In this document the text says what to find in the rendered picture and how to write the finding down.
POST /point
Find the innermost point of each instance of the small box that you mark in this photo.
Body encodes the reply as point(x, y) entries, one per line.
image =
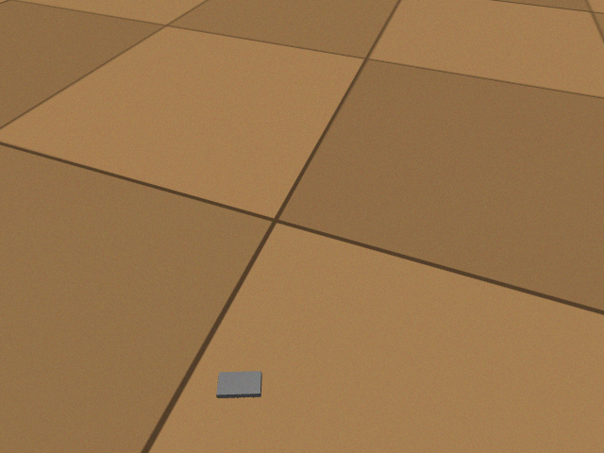
point(239, 384)

